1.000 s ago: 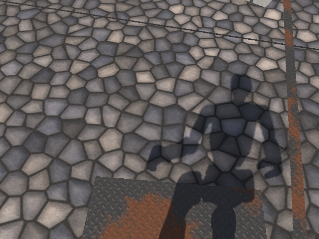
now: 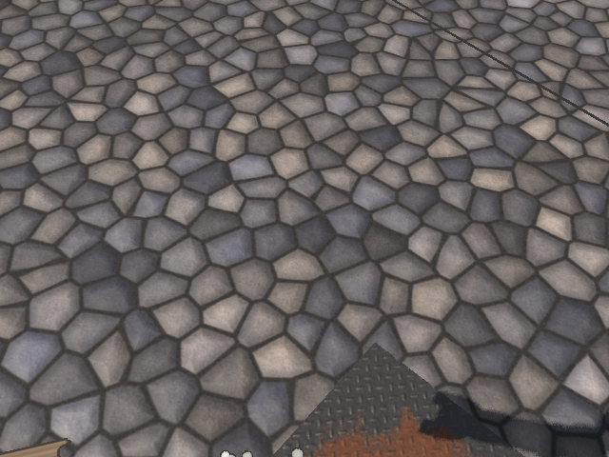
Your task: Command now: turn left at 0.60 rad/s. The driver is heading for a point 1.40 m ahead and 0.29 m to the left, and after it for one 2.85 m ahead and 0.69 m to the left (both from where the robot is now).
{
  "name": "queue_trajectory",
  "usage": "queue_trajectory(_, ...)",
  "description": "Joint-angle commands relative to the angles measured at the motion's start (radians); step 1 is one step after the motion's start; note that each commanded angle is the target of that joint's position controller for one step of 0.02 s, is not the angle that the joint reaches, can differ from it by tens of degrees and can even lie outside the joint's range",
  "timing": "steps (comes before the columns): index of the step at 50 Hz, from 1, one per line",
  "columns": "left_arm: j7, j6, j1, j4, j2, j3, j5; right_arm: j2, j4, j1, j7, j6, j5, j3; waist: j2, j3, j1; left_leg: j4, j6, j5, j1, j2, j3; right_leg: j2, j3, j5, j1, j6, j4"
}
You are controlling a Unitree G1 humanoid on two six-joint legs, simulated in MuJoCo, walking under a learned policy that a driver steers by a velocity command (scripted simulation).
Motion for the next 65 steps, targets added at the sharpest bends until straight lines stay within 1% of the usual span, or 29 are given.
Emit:
queue_trajectory(1,-0.009,-0.029,0.037,-0.065,0.100,0.034,-0.004,-0.165,-0.078,-0.064,-0.003,-0.006,0.014,-0.046,0.163,-0.121,0.043,-0.073,0.152,0.278,0.115,0.218,-0.320,0.011,-0.014,0.102,0.091,-0.028,-0.222)
queue_trajectory(2,-0.007,-0.032,0.064,-0.057,0.118,0.041,0.003,-0.147,-0.079,-0.060,-0.007,-0.005,0.018,-0.040,0.139,-0.128,0.053,-0.036,0.109,0.197,0.066,0.182,-0.301,-0.032,0.001,0.219,0.188,-0.049,-0.313)
queue_trajectory(3,0.000,-0.029,0.087,-0.065,0.183,0.055,0.019,-0.096,-0.080,-0.014,-0.008,-0.007,0.005,-0.026,-0.020,-0.168,0.030,0.129,0.048,-0.046,-0.040,0.103,-0.202,-0.222,0.160,0.330,0.313,-0.117,-0.341)
queue_trajectory(4,-0.002,-0.019,0.069,-0.055,0.245,0.067,0.044,-0.100,-0.101,0.008,-0.008,-0.014,0.013,-0.031,-0.298,-0.107,-0.011,0.310,-0.016,-0.385,-0.249,-0.059,0.006,-0.398,0.395,0.510,0.310,-0.289,-0.376)
queue_trajectory(5,0.000,-0.024,0.042,-0.082,0.184,0.052,0.045,-0.186,-0.077,0.032,-0.010,-0.021,-0.006,-0.058,-0.224,-0.106,0.007,0.555,-0.063,-0.420,-0.270,0.014,0.011,-0.459,0.418,0.509,0.269,-0.366,-0.378)
queue_trajectory(6,0.007,-0.024,-0.002,-0.094,0.133,0.035,0.038,-0.213,-0.056,0.041,-0.007,-0.017,0.005,-0.074,-0.159,-0.091,-0.009,0.645,-0.076,-0.350,-0.267,0.034,0.018,-0.404,0.316,0.468,0.235,-0.336,-0.367)
queue_trajectory(8,0.017,-0.019,-0.054,-0.104,0.103,0.025,0.013,-0.167,-0.028,0.059,-0.011,0.005,0.005,-0.069,-0.126,-0.054,-0.013,0.719,-0.111,-0.232,-0.296,0.049,0.044,-0.308,0.168,0.389,0.229,-0.273,-0.358)
queue_trajectory(10,0.028,-0.008,-0.033,-0.099,0.105,0.021,0.016,-0.116,-0.041,0.034,-0.004,0.011,0.014,-0.054,-0.143,-0.041,0.008,0.683,-0.130,-0.177,-0.299,0.060,0.098,-0.266,0.072,0.414,0.235,-0.271,-0.367)
queue_trajectory(15,0.031,0.012,0.021,-0.083,0.159,0.042,0.017,-0.070,-0.092,-0.046,0.014,0.005,0.006,-0.027,-0.177,-0.094,0.065,0.415,-0.139,-0.191,-0.234,0.123,0.165,-0.315,0.011,0.478,0.339,-0.299,-0.350)
queue_trajectory(20,0.010,0.014,0.003,-0.073,0.195,0.055,-0.012,-0.090,-0.093,0.004,0.033,0.013,0.010,-0.035,-0.192,-0.105,0.040,0.156,-0.084,-0.121,-0.058,0.112,0.240,-0.346,-0.044,0.500,0.293,-0.270,-0.299)
queue_trajectory(22,0.008,0.010,0.006,-0.059,0.171,0.050,-0.031,-0.096,-0.067,0.080,0.034,0.015,0.007,-0.047,-0.153,-0.112,-0.004,-0.057,-0.026,0.043,0.103,0.076,0.261,-0.315,-0.106,0.411,0.222,-0.195,-0.190)
queue_trajectory(23,0.002,0.006,0.065,-0.037,0.125,0.038,-0.017,-0.147,-0.061,0.121,0.024,0.012,0.006,-0.065,-0.014,-0.123,-0.006,-0.136,0.018,0.237,0.254,0.126,0.146,-0.255,-0.189,0.251,0.092,-0.112,-0.028)
queue_trajectory(24,-0.004,0.006,0.054,-0.088,0.043,0.006,0.051,-0.278,-0.090,0.137,0.005,0.004,0.001,-0.089,0.334,-0.131,0.029,-0.121,0.159,0.652,0.412,0.415,-0.257,-0.114,-0.244,-0.311,-0.225,-0.002,0.310)
queue_trajectory(25,0.009,0.004,-0.049,-0.112,0.098,0.019,0.028,-0.247,-0.105,0.138,0.020,-0.023,-0.043,-0.073,0.257,-0.186,-0.055,-0.156,0.327,0.611,0.300,0.497,-0.348,-0.055,-0.074,-0.360,-0.278,0.004,0.478)
queue_trajectory(26,0.016,0.010,-0.064,-0.104,0.137,0.031,0.001,-0.207,-0.094,0.103,0.025,-0.043,-0.047,-0.057,0.167,-0.140,-0.040,-0.172,0.300,0.520,0.259,0.445,-0.244,-0.081,-0.045,-0.285,-0.278,-0.007,0.538)
queue_trajectory(28,0.026,0.019,-0.028,-0.066,0.140,0.038,0.005,-0.134,-0.083,0.014,0.014,-0.050,-0.013,-0.033,0.113,-0.102,0.004,-0.170,0.198,0.382,0.225,0.344,-0.125,-0.107,-0.031,-0.130,-0.265,-0.013,0.492)
queue_trajectory(31,0.020,0.023,0.027,-0.040,0.120,0.034,0.004,-0.098,-0.077,-0.024,-0.001,-0.048,-0.021,-0.008,0.131,-0.126,0.034,-0.178,0.189,0.464,0.179,0.297,-0.050,-0.084,-0.048,0.002,-0.162,0.013,0.484)
queue_trajectory(42,0.010,0.014,0.023,-0.030,0.075,0.004,0.000,-0.076,-0.003,-0.046,0.014,-0.043,-0.021,0.012,0.117,-0.061,0.015,-0.162,0.190,0.215,0.114,0.275,-0.110,-0.078,-0.067,0.029,0.100,-0.006,-0.111)
queue_trajectory(44,0.005,0.001,0.062,-0.016,0.076,-0.004,0.022,-0.039,0.023,-0.021,0.016,-0.051,-0.020,0.027,0.058,-0.081,0.041,-0.141,0.117,0.177,0.063,0.228,-0.087,-0.104,-0.033,0.312,0.268,-0.033,-0.305)
queue_trajectory(45,0.009,-0.002,0.073,-0.023,0.131,0.003,0.028,-0.031,0.034,0.017,0.018,-0.060,-0.039,0.030,-0.027,-0.109,0.010,-0.095,0.068,0.093,0.030,0.171,-0.039,-0.183,0.034,0.517,0.341,-0.062,-0.275)
queue_trajectory(46,0.005,-0.002,0.043,-0.006,0.165,0.014,0.015,-0.035,0.042,0.058,0.022,-0.065,-0.037,0.022,-0.136,-0.107,-0.040,-0.117,0.031,0.026,0.056,0.106,0.037,-0.179,0.020,0.416,0.275,-0.105,-0.225)
queue_trajectory(48,-0.005,-0.011,0.021,-0.015,0.084,-0.006,0.017,-0.061,0.046,-0.033,0.016,-0.058,-0.035,0.018,-0.093,-0.079,0.017,-0.084,0.006,0.029,0.106,0.096,0.056,-0.141,0.003,0.242,0.192,-0.099,-0.255)
queue_trajectory(52,-0.003,-0.029,0.042,0.000,0.074,-0.017,0.019,-0.036,0.063,-0.025,0.007,-0.036,-0.030,0.018,-0.064,-0.058,0.022,-0.079,0.023,0.101,0.109,0.107,0.042,-0.121,-0.019,0.235,0.178,-0.077,-0.247)
queue_trajectory(55,0.008,-0.021,0.080,0.013,0.094,-0.014,0.006,-0.037,0.084,0.005,0.003,-0.034,-0.019,0.012,-0.052,-0.026,0.027,-0.043,0.038,-0.280,0.035,0.061,0.084,-0.103,-0.010,-0.168,0.143,-0.119,-0.259)
queue_trajectory(58,0.017,-0.035,0.139,0.017,0.121,-0.010,-0.007,-0.009,0.076,0.005,0.011,-0.073,-0.001,0.014,-0.105,0.078,0.040,0.065,0.044,-0.350,-0.129,0.053,0.129,-0.214,0.181,-0.419,0.138,-0.216,-0.365)
queue_trajectory(61,0.015,-0.042,0.156,0.025,0.159,0.002,-0.017,0.000,0.072,-0.006,0.026,-0.116,0.008,0.012,-0.164,0.098,0.028,0.131,0.043,-0.208,-0.119,0.077,0.191,-0.346,0.355,-0.383,0.139,-0.294,-0.460)
queue_trajectory(63,0.006,-0.034,0.071,-0.003,0.141,-0.005,-0.023,-0.005,0.118,0.100,0.036,-0.128,0.011,0.005,-0.152,0.067,-0.039,-0.040,0.068,-0.137,0.128,0.072,0.198,-0.261,0.210,-0.246,0.021,-0.235,-0.406)
queue_trajectory(64,0.004,-0.037,0.014,-0.030,0.094,-0.019,-0.021,-0.044,0.153,0.185,0.038,-0.131,0.007,-0.010,-0.085,0.052,-0.075,-0.094,0.086,-0.136,0.229,0.110,0.105,-0.178,0.093,-0.125,-0.047,-0.180,-0.283)
queue_trajectory(65,0.002,-0.053,-0.018,-0.065,0.034,-0.036,-0.014,-0.120,0.182,0.280,0.036,-0.135,0.005,-0.033,0.121,0.025,-0.088,-0.199,0.153,-0.217,0.367,0.237,-0.151,-0.042,-0.084,-0.003,-0.186,-0.103,0.006)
